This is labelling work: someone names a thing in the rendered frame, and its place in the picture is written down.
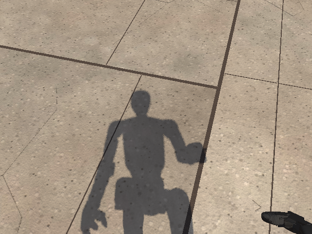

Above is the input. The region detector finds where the right robot hand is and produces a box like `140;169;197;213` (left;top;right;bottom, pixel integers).
261;211;312;234

